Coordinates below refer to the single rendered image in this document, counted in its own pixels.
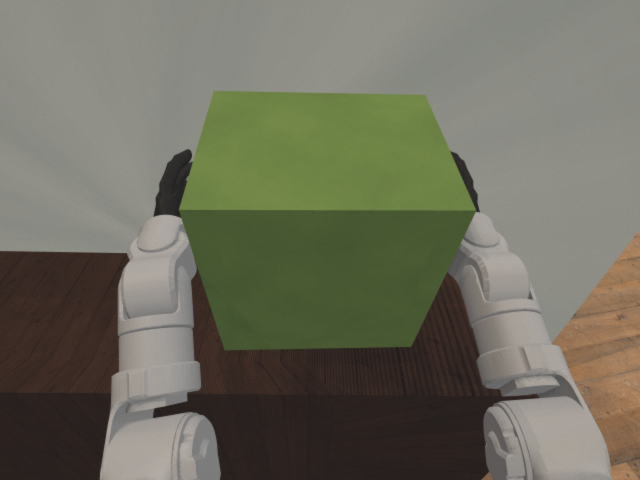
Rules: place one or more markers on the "carton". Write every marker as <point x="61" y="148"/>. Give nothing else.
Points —
<point x="322" y="220"/>

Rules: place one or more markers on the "robot left hand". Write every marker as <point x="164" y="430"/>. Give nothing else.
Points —
<point x="172" y="184"/>

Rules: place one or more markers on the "robot left upper arm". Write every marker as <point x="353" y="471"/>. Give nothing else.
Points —
<point x="175" y="447"/>

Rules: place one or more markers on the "pedestal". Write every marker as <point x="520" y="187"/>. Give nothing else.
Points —
<point x="387" y="413"/>

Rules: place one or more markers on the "left robot forearm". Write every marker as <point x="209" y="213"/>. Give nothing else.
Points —
<point x="155" y="321"/>

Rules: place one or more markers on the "robot right upper arm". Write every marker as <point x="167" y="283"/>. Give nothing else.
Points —
<point x="543" y="439"/>

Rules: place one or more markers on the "robot right hand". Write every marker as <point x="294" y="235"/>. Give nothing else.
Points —
<point x="468" y="181"/>

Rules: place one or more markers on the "right robot forearm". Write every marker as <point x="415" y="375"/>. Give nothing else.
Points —
<point x="516" y="353"/>

